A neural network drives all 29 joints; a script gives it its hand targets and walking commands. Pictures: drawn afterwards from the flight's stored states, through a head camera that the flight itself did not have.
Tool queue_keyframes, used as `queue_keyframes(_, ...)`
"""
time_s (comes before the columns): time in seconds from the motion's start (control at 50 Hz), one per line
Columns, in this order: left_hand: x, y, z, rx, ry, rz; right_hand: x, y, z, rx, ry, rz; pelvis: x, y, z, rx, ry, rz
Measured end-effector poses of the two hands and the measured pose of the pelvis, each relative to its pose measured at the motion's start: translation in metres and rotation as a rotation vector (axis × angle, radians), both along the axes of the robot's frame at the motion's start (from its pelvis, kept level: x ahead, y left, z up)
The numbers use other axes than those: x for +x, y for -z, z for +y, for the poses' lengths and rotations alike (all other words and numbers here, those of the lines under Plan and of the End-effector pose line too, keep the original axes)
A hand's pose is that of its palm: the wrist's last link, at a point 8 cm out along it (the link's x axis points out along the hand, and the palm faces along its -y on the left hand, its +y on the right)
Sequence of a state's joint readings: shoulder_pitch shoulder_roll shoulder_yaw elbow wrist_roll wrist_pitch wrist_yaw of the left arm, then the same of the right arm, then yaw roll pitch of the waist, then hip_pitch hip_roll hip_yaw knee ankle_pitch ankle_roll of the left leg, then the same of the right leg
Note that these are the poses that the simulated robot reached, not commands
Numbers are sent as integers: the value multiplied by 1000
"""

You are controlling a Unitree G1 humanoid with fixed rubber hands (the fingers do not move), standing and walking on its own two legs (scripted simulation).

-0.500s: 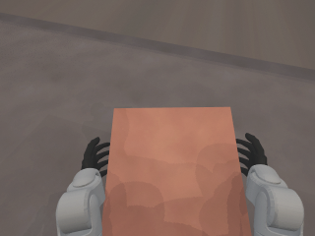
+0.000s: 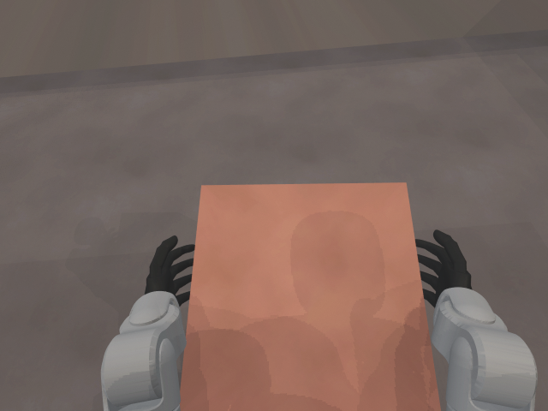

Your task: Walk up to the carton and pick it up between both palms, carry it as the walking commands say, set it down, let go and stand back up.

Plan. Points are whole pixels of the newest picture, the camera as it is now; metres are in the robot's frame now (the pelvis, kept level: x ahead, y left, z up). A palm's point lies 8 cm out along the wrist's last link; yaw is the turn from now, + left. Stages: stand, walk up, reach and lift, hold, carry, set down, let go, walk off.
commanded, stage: carry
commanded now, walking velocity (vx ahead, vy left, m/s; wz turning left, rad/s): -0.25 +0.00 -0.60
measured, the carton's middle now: (302, 295) +0.28 -0.02 +0.00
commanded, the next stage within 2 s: none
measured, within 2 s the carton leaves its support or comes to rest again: neither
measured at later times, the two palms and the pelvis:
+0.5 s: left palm out of the picture +0.11 +0.13 +0.10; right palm out of the picture +0.01 -0.20 +0.10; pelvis -0.17 +0.03 +0.00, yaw -17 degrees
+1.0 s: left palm out of the picture -0.06 +0.13 +0.08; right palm out of the picture -0.23 -0.17 +0.11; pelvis -0.35 +0.09 +0.01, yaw -33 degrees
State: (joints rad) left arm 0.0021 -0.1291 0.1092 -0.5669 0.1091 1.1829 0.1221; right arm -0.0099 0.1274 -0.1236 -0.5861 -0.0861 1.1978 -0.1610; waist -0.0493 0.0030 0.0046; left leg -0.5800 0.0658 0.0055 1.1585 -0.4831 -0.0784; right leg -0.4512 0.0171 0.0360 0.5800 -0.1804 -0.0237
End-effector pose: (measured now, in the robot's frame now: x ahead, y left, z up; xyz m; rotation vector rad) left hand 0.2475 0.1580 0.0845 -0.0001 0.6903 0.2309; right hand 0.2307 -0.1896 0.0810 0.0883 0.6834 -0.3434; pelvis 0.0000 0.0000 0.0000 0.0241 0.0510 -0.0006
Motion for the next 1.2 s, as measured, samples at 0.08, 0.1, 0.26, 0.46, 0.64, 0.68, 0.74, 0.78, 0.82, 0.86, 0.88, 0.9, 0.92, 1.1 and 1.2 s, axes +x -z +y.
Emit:
queue_keyframes(0.08, -25, -7, -2, -6, 18, -33, -30, -12, -1, -19, 14, -33, -28, -2, 2, 15, 37, 11)
queue_keyframes(0.1, -32, -8, 0, -11, 20, -39, -37, -14, 0, -26, 15, -39, -35, -2, 4, 18, 47, 14)
queue_keyframes(0.26, -92, -1, 19, -74, 38, -18, -108, -23, 21, -89, 31, -17, -96, -3, 26, -21, 123, 2)
queue_keyframes(0.46, -132, -16, -12, -67, 170, -55, -198, -29, -2, -81, 171, -48, -159, -5, 29, -87, 262, 12)
queue_keyframes(0.64, -191, 8, -82, -7, 389, 25, -324, 7, -49, -3, 392, 26, -234, 4, 24, -38, 398, 5)
queue_keyframes(0.68, -205, 8, -88, -5, 426, 28, -349, 7, -50, 1, 428, 28, -249, 3, 28, -20, 421, 0)
queue_keyframes(0.74, -225, 5, -90, -9, 462, 8, -378, 1, -47, -9, 460, 9, -270, 1, 36, -2, 450, -1)
queue_keyframes(0.78, -237, 2, -86, -15, 473, -9, -392, -4, -41, -22, 468, -6, -282, 1, 43, 5, 467, 4)
queue_keyframes(0.82, -248, -1, -78, -25, 476, -23, -404, -10, -33, -38, 469, -18, -295, 0, 52, 10, 486, 11)
queue_keyframes(0.86, -259, -1, -67, -41, 473, -33, -414, -15, -21, -58, 466, -27, -307, 1, 63, 13, 507, 19)
queue_keyframes(0.88, -264, -1, -61, -51, 473, -38, -420, -17, -15, -69, 464, -31, -313, 3, 69, 11, 517, 23)
queue_keyframes(0.9, -270, 1, -54, -62, 470, -40, -425, -18, -9, -82, 461, -32, -319, 4, 75, 10, 523, 23)
queue_keyframes(0.92, -277, 3, -48, -71, 467, -34, -432, -19, -2, -92, 457, -25, -326, 4, 80, 4, 528, 19)
queue_keyframes(1.1, -332, -11, -30, -88, 520, -20, -508, -30, 28, -97, 518, -10, -377, -7, 109, -82, 637, 10)
queue_keyframes(1.2, -365, -14, -57, -61, 626, -55, -571, -17, 24, -72, 626, -43, -416, 4, 119, -66, 717, 22)
